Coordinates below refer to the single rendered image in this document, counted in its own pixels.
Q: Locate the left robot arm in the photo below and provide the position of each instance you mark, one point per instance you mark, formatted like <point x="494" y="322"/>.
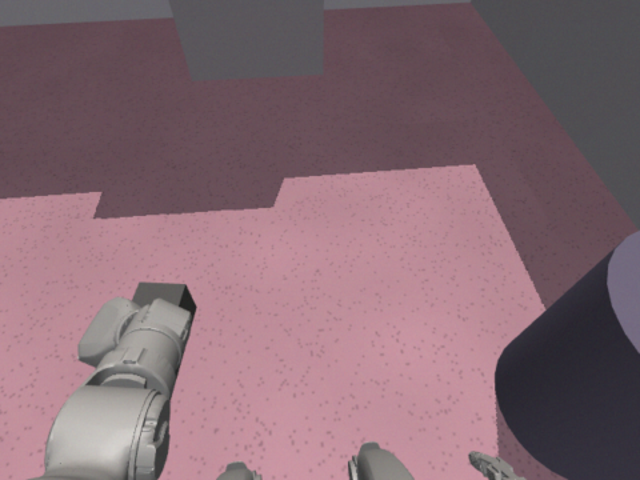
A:
<point x="115" y="425"/>

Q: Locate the carton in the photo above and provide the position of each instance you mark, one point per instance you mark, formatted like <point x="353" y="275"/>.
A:
<point x="177" y="294"/>

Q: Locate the right robot hand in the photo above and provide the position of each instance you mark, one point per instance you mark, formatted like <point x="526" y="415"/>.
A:
<point x="492" y="468"/>

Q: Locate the left robot hand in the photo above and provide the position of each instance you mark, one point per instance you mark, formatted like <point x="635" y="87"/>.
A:
<point x="98" y="339"/>

